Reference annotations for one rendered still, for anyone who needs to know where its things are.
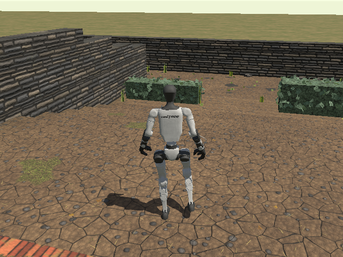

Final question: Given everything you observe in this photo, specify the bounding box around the robot left forearm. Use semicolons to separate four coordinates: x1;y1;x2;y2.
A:
140;129;150;148

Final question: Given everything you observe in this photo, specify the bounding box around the robot right hand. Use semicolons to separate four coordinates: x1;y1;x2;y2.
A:
193;148;206;160

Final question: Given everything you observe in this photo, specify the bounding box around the robot left upper arm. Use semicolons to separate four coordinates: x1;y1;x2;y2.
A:
144;108;159;137

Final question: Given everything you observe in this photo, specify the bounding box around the right robot thigh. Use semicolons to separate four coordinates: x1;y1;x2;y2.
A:
179;148;190;178

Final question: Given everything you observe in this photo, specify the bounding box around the robot left hand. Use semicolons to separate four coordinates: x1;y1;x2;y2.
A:
139;146;152;156

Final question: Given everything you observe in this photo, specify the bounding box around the robot right forearm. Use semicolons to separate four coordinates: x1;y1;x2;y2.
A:
192;129;204;150

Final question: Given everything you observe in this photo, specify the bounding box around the robot thigh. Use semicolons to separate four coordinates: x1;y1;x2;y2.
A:
179;148;190;178
153;150;168;187

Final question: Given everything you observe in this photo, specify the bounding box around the left robot thigh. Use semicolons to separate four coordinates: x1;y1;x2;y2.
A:
153;150;168;187

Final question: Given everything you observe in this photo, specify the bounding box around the robot right upper arm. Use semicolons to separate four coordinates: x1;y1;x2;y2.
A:
181;107;197;137

